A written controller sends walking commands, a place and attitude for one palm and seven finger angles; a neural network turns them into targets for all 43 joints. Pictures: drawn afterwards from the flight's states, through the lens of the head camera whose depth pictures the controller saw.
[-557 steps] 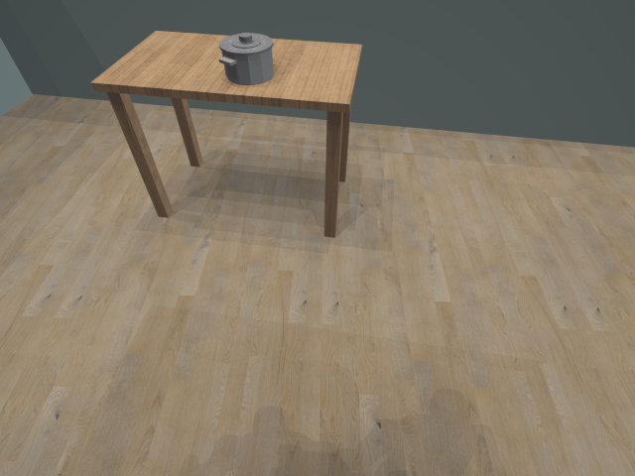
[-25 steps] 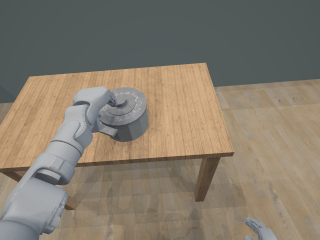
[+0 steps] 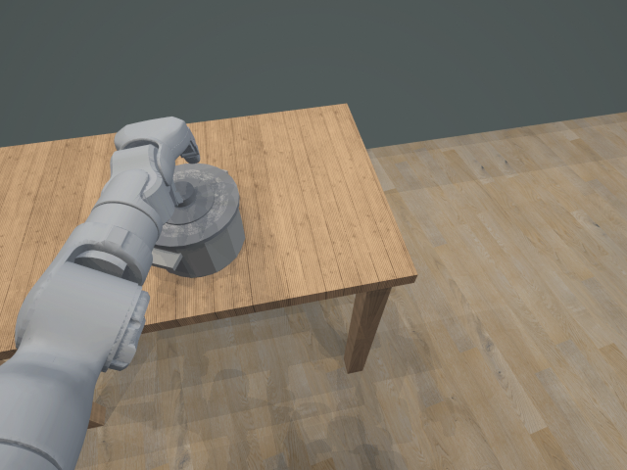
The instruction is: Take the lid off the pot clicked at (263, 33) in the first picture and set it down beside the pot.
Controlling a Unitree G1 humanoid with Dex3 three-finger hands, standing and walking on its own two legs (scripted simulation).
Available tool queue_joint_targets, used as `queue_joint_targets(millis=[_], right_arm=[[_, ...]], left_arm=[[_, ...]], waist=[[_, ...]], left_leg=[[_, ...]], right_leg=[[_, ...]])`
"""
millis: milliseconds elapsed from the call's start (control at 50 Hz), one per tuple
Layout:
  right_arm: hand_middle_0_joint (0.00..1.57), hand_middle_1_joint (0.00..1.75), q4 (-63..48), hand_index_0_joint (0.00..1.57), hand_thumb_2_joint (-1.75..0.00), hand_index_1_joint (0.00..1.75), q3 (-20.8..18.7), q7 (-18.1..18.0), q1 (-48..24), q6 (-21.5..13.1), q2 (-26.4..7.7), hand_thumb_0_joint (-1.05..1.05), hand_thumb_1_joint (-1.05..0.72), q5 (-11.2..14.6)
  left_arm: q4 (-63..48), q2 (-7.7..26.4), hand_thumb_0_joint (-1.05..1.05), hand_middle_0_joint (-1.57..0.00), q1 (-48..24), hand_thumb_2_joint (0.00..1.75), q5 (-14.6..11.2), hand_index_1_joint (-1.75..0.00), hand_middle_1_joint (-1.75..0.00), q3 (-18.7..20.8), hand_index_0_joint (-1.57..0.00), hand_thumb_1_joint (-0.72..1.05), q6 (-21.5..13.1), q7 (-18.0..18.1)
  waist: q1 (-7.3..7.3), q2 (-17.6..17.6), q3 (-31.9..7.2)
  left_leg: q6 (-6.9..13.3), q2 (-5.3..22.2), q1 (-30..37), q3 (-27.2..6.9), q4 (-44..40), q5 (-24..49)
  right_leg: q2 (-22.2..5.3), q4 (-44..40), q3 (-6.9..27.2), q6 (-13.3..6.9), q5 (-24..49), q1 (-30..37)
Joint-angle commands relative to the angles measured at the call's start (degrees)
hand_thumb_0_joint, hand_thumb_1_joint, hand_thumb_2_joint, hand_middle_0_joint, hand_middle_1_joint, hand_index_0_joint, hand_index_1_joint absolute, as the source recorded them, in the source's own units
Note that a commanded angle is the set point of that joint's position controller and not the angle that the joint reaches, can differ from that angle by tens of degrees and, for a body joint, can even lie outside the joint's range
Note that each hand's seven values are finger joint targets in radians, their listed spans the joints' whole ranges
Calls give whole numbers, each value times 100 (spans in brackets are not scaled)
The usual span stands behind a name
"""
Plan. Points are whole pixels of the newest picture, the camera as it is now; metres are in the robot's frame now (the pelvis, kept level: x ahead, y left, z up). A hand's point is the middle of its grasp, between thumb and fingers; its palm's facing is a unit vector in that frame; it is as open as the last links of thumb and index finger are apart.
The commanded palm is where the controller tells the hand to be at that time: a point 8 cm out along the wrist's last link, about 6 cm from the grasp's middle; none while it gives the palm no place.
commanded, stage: move the open hand above the knob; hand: left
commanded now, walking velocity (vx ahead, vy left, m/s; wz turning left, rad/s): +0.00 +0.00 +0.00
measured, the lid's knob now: (181, 194) +0.53 +0.16 +0.01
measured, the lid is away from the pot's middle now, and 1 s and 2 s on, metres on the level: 0.00 0.00 0.00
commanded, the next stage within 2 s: lower the open fingers around the knob in 0.92 s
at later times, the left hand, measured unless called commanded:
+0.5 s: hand (168, 178) +0.49 +0.16 +0.09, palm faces -0.36 -0.08 -0.93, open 10.1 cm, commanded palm +0.51 +0.16 +0.15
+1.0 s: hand (166, 177) +0.50 +0.16 +0.09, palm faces -0.38 -0.09 -0.92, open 10.1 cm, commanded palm +0.52 +0.16 +0.15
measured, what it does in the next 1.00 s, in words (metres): stands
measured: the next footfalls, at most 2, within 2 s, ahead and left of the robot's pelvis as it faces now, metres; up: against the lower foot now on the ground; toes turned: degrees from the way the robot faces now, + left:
none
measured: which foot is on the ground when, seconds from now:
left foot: down 0.00-1.00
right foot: down 0.00-1.00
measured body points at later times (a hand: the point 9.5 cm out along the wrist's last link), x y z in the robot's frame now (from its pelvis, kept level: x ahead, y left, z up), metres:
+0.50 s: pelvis +0.01 +0.00 +0.00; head +0.07 -0.02 +0.45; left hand +0.51 +0.16 +0.14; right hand +0.04 -0.28 -0.14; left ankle +0.02 +0.10 -0.73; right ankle -0.04 -0.12 -0.73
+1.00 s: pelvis +0.00 +0.00 +0.00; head +0.07 -0.01 +0.44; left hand +0.52 +0.16 +0.14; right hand +0.01 -0.28 -0.14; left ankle +0.02 +0.10 -0.73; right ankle -0.04 -0.12 -0.73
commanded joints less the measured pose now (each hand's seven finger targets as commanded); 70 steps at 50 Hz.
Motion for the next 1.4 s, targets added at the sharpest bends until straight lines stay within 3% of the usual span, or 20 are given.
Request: queue_joint_targets(millis=[0,80,240,280,340,400,420,480,500,580,700,740,900,980,1100,1140,1200,1300,1320,1380], right_arm=[[20,30,-487,20,-90,30,-287,-7,240,-211,-882,0,-90,-41],[20,30,-486,20,-90,30,-334,-73,398,-286,-879,0,-90,-56],[20,30,-355,20,-90,30,-310,-9,386,-257,-906,0,-90,-16],[20,30,-408,20,-90,30,-330,7,359,-235,-896,0,-90,-45],[20,30,-481,20,-90,30,-347,-51,334,-256,-862,0,-90,-46],[20,30,-406,20,-90,30,-351,-67,350,-270,-821,0,-90,-28],[20,30,-369,20,-90,30,-335,-73,370,-262,-842,0,-90,-11],[20,30,-361,20,-90,30,-280,-69,320,-231,-891,0,-90,-7],[20,30,-389,20,-90,30,-270,-57,255,-224,-866,0,-90,3],[20,30,-429,20,-90,30,-298,-37,236,-225,-869,0,-90,-13],[20,30,-370,20,-90,30,-272,-131,305,-271,-884,0,-90,4],[20,30,-384,20,-90,30,-273,-141,331,-304,-880,0,-90,-2],[20,30,-316,20,-90,30,-322,-49,404,-247,-902,0,-90,-20],[20,30,-316,20,-90,30,-345,-79,491,-283,-910,0,-90,-42],[20,30,-207,20,-90,30,-258,-152,552,-291,-972,0,-90,-4],[20,30,-253,20,-90,30,-262,-159,579,-323,-989,0,-90,-19],[20,30,-254,20,-90,30,-355,-130,714,-389,-903,0,-90,-64],[20,30,-154,20,-90,30,-374,-118,843,-341,-944,0,-90,-79],[20,30,-139,20,-90,30,-351,-108,830,-325,-940,0,-90,-68],[20,30,-113,20,-90,30,-366,-77,849,-303,-961,0,-90,-88]], left_arm=[[-976,1201,0,-82,-2937,134,108,-8,-8,175,-82,-26,9,113],[-1544,1700,0,-82,-3368,134,123,-8,-8,519,-82,-26,-238,72],[-465,1187,0,-82,-2427,134,126,-8,-8,240,-82,-26,-66,71],[-882,1140,0,-82,-2801,134,93,-8,-8,170,-82,-26,-80,32],[-1617,1565,0,-82,-3329,134,81,-8,-8,445,-82,-26,-295,-5],[-1458,1232,0,-82,-3247,134,122,-8,-8,179,-82,-26,-309,26],[-1093,1314,0,-82,-2958,134,168,-8,-8,263,-82,-26,-252,59],[-765,1490,0,-82,-2821,134,106,-8,-8,389,-82,-26,-129,108],[-706,1276,0,-82,-2817,134,81,-8,-8,226,-82,-26,-72,96],[-1064,1260,0,-82,-3145,134,108,-8,-8,182,-82,-26,-107,1],[-985,1442,0,-82,-3315,134,69,-8,-8,240,-82,-26,-229,-80],[-1244,1664,0,-82,-3417,134,94,-8,-8,424,-82,-26,-314,-59],[-693,1080,0,-82,-3078,134,87,-8,-8,49,-82,-26,-154,-38],[-1110,1598,0,-82,-3436,134,117,-8,-8,430,-82,-26,-301,-28],[-26,1515,0,-82,-2973,134,172,-8,-8,265,-82,-26,-137,71],[-390,1761,0,-82,-3242,134,183,-8,-8,446,-82,-26,-230,67],[-975,1450,0,-82,-3639,134,234,-8,-8,231,-82,-26,-396,64],[-516,1621,0,-82,-3226,134,217,-8,-8,469,-82,-26,-411,136],[-309,1380,0,-82,-3122,134,206,-8,-8,272,-82,-26,-354,152],[-277,1432,0,-82,-3126,134,234,-8,-8,328,-82,-26,-326,233]], waist=[[52,44,-2464],[-8,-124,-3031],[18,-286,-1961],[-9,-101,-2333],[-19,-95,-2937],[-73,-1,-2603],[-66,-283,-2422],[-29,-361,-2177],[-37,-371,-2062],[-63,-109,-2522],[-140,-196,-2367],[-69,-46,-2646],[-124,-119,-2267],[-104,-31,-2784],[-213,-465,-1728],[-156,-194,-2197],[-211,371,-2948],[-250,-70,-2659],[-291,-153,-2404],[-266,1,-2360]], left_leg=[[208,-74,2204,-327,60,1686],[284,-76,2503,-354,140,2085],[242,-78,1851,-243,113,1831],[255,-84,2148,-263,154,1928],[299,-75,2473,-305,238,2252],[282,-38,2564,-318,229,2249],[285,-51,2344,-308,212,2032],[267,-76,1954,-230,161,1822],[263,-90,1870,-200,160,1743],[272,-88,2236,-240,261,1978],[296,-78,2122,-239,231,1713],[278,-59,2237,-276,243,1942],[236,-25,2131,-269,248,1977],[267,-45,2393,-332,260,2040],[258,-14,1446,-198,129,1183],[247,-18,1639,-224,165,1389],[221,21,2496,-333,328,1966],[251,20,2141,-312,414,2027],[243,8,1968,-292,391,1897],[232,19,1893,-276,408,1859]], right_leg=[[227,-298,-165,-165,2028,-48],[249,-343,-84,-121,2540,234],[264,-337,-168,-151,2266,-199],[257,-304,-153,-135,2345,-145],[229,-299,-80,-131,2742,143],[262,-323,-146,-121,2486,-169],[283,-333,-161,-115,2349,-212],[238,-280,-136,-114,2410,-87],[225,-287,-141,-110,2390,-94],[216,-272,-88,-111,2546,-84],[219,-319,-92,-95,2334,-140],[209,-272,-75,-127,2499,-42],[263,-258,-176,-124,2289,-356],[266,-277,-112,-126,2364,-196],[260,-322,-154,-89,1713,-451],[243,-275,-101,-121,1884,-327],[280,-211,-130,-140,2045,-524],[325,-189,-152,-112,2173,-570],[333,-192,-178,-113,2075,-672],[325,-157,-172,-130,2017,-711]])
